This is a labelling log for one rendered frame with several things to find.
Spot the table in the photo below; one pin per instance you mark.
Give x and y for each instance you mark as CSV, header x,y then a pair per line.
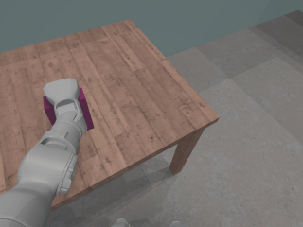
x,y
139,103

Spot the sponge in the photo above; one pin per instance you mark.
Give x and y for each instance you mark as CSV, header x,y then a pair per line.
x,y
49,110

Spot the left robot upper arm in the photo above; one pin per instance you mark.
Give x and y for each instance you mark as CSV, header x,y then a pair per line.
x,y
48,172

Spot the robot left hand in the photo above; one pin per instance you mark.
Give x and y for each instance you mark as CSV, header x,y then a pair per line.
x,y
58,89

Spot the left robot shin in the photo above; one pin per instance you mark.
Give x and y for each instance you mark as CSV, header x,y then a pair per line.
x,y
122,220

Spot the left robot forearm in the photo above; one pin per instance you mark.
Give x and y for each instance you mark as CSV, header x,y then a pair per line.
x,y
67,131

